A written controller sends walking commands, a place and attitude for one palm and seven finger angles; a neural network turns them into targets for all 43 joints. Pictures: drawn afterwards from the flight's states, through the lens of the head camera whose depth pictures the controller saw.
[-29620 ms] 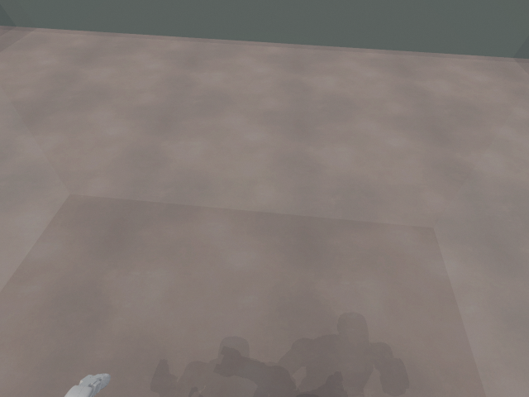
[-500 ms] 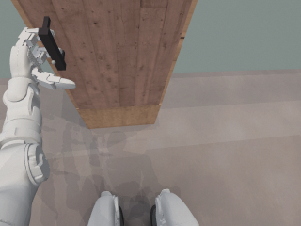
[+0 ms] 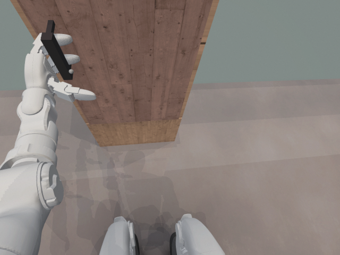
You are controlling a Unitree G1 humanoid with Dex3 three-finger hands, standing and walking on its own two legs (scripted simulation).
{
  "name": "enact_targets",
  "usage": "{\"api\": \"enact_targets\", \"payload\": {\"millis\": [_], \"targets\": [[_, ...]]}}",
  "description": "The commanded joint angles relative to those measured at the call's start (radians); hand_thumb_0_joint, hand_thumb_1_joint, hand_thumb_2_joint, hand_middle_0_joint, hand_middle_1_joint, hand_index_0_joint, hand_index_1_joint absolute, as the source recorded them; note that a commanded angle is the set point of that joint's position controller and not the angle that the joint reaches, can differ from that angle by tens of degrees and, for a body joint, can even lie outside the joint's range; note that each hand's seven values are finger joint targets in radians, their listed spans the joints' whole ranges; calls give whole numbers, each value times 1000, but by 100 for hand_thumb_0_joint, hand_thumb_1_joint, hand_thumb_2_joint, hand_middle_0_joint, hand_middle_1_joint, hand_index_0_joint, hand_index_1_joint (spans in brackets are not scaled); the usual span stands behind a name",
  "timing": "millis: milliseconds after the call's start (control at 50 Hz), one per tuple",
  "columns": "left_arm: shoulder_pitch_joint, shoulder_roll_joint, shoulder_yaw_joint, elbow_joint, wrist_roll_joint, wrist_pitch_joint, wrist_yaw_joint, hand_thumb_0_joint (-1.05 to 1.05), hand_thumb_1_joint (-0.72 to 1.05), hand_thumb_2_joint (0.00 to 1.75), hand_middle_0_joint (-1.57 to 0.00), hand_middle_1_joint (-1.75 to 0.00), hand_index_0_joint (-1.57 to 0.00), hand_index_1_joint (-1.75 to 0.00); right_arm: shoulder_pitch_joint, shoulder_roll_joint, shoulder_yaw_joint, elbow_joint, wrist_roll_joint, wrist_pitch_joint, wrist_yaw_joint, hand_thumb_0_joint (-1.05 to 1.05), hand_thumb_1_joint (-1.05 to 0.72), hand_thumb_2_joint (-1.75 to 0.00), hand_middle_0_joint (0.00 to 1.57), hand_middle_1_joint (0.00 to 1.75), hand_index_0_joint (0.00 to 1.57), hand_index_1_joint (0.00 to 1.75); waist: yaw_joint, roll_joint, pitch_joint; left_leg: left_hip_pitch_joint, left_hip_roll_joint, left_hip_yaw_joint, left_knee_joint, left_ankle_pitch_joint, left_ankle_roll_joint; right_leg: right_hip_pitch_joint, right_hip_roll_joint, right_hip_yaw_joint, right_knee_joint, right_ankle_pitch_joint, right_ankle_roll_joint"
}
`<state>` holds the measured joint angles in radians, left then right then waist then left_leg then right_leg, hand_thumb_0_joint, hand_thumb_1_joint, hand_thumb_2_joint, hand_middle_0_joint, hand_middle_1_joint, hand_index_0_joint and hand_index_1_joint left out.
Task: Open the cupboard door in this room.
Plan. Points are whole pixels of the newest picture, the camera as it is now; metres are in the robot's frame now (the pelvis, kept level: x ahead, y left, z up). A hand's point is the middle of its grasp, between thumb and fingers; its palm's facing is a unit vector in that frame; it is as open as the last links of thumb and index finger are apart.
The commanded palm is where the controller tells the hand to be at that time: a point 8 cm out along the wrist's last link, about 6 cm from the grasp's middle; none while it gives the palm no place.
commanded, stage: slide the fingers in behind the handle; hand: left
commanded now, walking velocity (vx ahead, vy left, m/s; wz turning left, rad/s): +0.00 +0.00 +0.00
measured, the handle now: (59, 52) +0.57 +0.20 +0.07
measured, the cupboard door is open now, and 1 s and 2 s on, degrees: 0 0 31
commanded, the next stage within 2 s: close the thumb around the handle in 0.32 s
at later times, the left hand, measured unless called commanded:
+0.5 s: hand (68, 69) +0.52 +0.18 +0.06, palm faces +0.02 -1.00 +0.00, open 13.6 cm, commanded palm +0.50 +0.23 +0.06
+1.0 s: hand (65, 72) +0.52 +0.19 +0.06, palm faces +0.02 -1.00 -0.01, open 6.3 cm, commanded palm +0.50 +0.23 +0.06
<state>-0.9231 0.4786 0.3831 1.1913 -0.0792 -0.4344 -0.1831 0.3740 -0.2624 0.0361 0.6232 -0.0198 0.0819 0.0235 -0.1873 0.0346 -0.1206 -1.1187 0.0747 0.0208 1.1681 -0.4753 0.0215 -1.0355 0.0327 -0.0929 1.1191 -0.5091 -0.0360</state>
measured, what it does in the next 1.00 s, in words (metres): stands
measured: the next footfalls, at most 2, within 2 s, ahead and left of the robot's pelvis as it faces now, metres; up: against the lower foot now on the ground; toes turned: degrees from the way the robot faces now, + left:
none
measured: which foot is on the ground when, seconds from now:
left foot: down 0.00-1.00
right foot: down 0.00-1.00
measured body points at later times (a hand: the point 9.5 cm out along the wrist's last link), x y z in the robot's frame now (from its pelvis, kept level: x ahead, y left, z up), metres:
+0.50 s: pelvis +0.00 +0.01 +0.00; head +0.15 +0.04 +0.42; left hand +0.52 +0.24 +0.07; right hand +0.00 -0.25 -0.11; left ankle +0.03 +0.11 -0.64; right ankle +0.01 -0.10 -0.64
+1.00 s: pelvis +0.00 +0.02 +0.00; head +0.14 +0.04 +0.43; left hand +0.51 +0.24 +0.07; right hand +0.00 -0.24 -0.11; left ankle +0.03 +0.11 -0.64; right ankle +0.01 -0.10 -0.64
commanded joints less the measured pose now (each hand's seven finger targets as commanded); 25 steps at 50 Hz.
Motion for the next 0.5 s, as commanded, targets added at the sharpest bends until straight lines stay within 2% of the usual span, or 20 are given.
{"api": "enact_targets", "payload": {"millis": [0,20,40,60,100,140,160,180,240,260,280,300,340,400,440,480], "targets": [[-456,274,36,-190,1,-61,11,0,-50,30,-30,-120,-30,-120,178,-180,-63,-40,1,-14,-19,0,-90,-90,20,30,20,30,-18,103,-476,371,-48,-63,-91,292,23,174,25,91,-158,306,25],[-441,258,23,-193,5,-64,7,0,-50,30,-30,-120,-30,-120,179,-179,-62,-42,0,-15,-19,0,-90,-90,20,30,20,30,-19,92,-489,378,-49,-64,-89,306,23,176,25,88,-154,317,24],[-442,263,27,-199,5,-68,5,0,-50,30,-30,-120,-30,-120,177,-177,-63,-43,0,-15,-18,0,-90,-90,20,30,20,30,-14,107,-494,379,-48,-62,-88,306,22,178,25,89,-152,318,24],[-426,275,43,-181,5,-69,3,0,-50,30,-30,-120,-30,-120,186,-180,-62,-41,-2,-15,-18,0,-90,-90,20,30,20,30,-14,85,-498,380,-48,-66,-84,329,25,182,28,85,-144,338,22],[-430,276,35,-173,3,-60,-8,0,-50,30,-30,-120,-30,-120,183,-181,-60,-44,0,-11,-20,0,-90,-90,20,30,20,30,-19,79,-494,360,-47,-65,-83,317,24,185,26,87,-144,335,25],[-447,251,18,-172,-3,-53,-15,0,-50,30,-30,-120,-30,-120,184,-181,-63,-42,2,-11,-20,0,-90,-90,20,30,20,30,-27,92,-487,379,-45,-68,-86,312,22,160,27,83,-149,319,25],[-446,264,34,-176,-5,-55,-16,0,-50,30,-30,-120,-30,-120,187,-183,-63,-43,0,-13,-21,0,-90,-90,20,30,20,30,-20,119,-499,399,-45,-71,-82,331,22,146,28,79,-141,323,21],[-456,267,31,-173,-5,-52,-17,0,-50,30,-30,-120,-30,-120,188,-183,-62,-41,1,-11,-21,0,-90,-90,20,30,20,30,-22,112,-503,398,-44,-73,-83,329,21,148,28,78,-142,319,23],[-452,257,23,-159,-5,-38,-15,0,-50,30,-30,-120,-30,-120,187,-185,-61,-40,2,-12,-22,0,-90,-90,20,30,20,30,-29,101,-474,389,-42,-76,-88,302,21,126,28,73,-149,287,24],[-465,268,35,-172,-5,-44,-13,0,-50,30,-30,-120,-30,-120,194,-186,-62,-39,-1,-12,-23,0,-90,-90,20,30,20,30,-26,112,-490,408,-42,-79,-84,324,22,123,29,71,-141,300,21],[-455,276,43,-182,-4,-45,-12,0,-50,30,-30,-120,-30,-120,193,-185,-62,-43,-1,-11,-22,0,-90,-90,20,30,20,30,-13,121,-516,417,-43,-78,-86,338,20,138,28,73,-140,310,21],[-432,247,20,-176,-2,-43,-12,0,-50,30,-30,-120,-30,-120,192,-182,-63,-43,1,-9,-21,0,-90,-90,20,30,20,30,-16,122,-513,435,-42,-82,-90,353,18,126,29,67,-140,317,19],[-436,234,15,-184,-4,-43,-8,0,-50,30,-30,-120,-30,-120,190,-183,-65,-41,-1,-9,-18,0,-90,-90,20,30,20,30,-18,118,-509,444,-39,-85,-92,348,15,114,29,63,-141,306,20],[-441,245,24,-168,-1,-43,2,0,-50,30,-30,-120,-30,-120,194,-187,-63,-39,-2,-8,-18,0,-90,-90,20,30,20,30,-21,106,-480,431,-39,-90,-95,334,16,101,30,58,-142,287,20],[-446,246,22,-175,3,-43,6,0,-39,35,-31,-121,-31,-121,194,-187,-64,-39,-2,-8,-17,0,-90,-90,20,30,20,30,-23,117,-478,440,-38,-90,-100,337,15,99,30,57,-143,287,19],[-447,238,19,-194,4,-53,9,0,-28,40,-32,-122,-32,-122,191,-186,-66,-43,-4,-7,-16,0,-90,-90,20,30,20,30,-18,132,-510,467,-39,-91,-96,356,13,91,30,57,-140,294,18]]}}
